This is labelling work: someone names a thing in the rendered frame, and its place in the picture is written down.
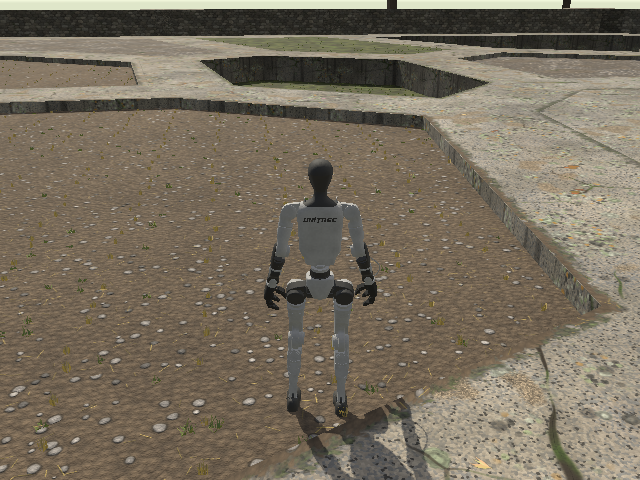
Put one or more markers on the left robot forearm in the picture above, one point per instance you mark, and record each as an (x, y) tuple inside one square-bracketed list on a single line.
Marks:
[(275, 269)]

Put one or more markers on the left robot upper arm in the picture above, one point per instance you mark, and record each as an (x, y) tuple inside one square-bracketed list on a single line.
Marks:
[(288, 212)]

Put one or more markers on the robot torso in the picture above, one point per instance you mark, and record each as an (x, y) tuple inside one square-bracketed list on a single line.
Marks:
[(320, 236)]

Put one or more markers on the robot right hand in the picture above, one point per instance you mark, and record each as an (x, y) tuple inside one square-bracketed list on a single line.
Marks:
[(370, 290)]

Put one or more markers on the right robot upper arm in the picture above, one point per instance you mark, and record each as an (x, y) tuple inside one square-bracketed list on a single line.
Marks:
[(351, 212)]

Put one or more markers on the robot left hand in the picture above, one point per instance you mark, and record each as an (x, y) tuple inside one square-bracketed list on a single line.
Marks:
[(269, 296)]

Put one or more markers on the right robot forearm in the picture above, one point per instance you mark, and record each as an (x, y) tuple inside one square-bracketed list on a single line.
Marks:
[(365, 267)]

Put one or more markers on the robot right thigh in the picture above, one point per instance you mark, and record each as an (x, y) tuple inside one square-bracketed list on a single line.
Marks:
[(343, 299)]

